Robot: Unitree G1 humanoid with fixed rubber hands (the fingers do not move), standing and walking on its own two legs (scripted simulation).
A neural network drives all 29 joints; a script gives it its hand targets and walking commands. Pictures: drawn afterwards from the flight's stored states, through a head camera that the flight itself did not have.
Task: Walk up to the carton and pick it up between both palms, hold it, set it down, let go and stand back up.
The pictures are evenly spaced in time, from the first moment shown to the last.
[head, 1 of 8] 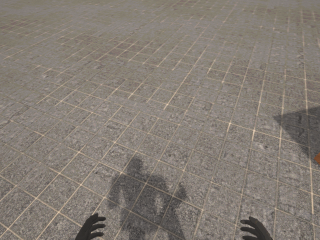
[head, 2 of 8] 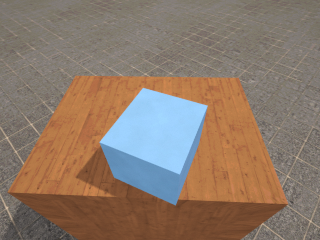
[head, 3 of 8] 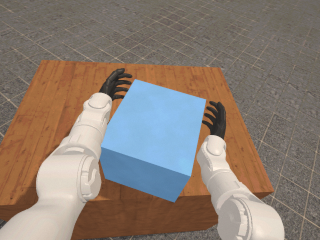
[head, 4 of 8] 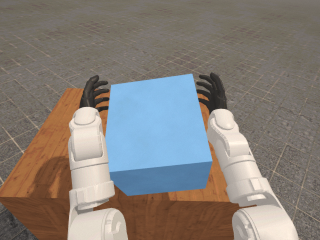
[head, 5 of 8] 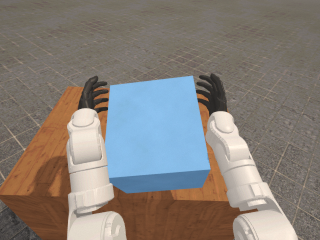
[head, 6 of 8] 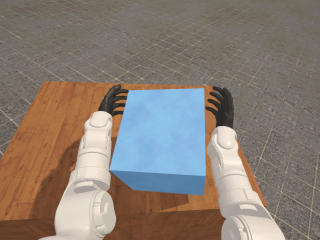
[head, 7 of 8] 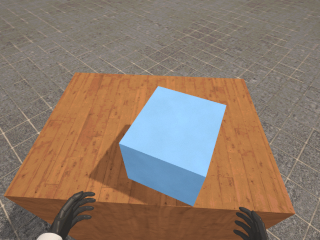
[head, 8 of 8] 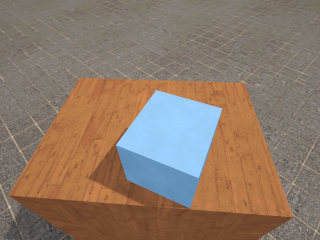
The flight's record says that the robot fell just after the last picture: no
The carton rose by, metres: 0.12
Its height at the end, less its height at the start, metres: +0.00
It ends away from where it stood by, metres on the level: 0.04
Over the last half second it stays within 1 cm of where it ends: yes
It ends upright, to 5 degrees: yes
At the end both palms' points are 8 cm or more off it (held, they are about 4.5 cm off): yes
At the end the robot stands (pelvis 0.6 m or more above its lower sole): yes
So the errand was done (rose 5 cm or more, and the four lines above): yes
